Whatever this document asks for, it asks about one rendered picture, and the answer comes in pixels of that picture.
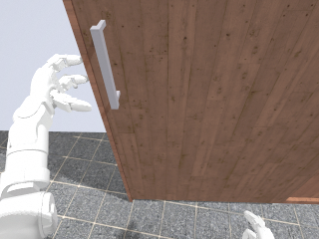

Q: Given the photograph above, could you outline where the left robot forearm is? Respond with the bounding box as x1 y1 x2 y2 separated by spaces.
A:
0 95 55 201

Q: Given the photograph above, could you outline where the wardrobe door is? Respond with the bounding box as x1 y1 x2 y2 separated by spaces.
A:
72 0 319 204
290 171 319 198

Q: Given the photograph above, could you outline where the right robot hand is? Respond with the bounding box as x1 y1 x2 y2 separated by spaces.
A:
242 210 275 239

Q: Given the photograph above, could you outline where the left robot hand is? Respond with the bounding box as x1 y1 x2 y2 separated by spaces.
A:
30 54 92 113

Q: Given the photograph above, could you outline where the handle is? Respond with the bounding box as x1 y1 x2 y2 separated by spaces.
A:
90 20 121 110

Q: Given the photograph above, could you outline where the left robot upper arm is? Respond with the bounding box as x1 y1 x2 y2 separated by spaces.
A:
0 191 58 239

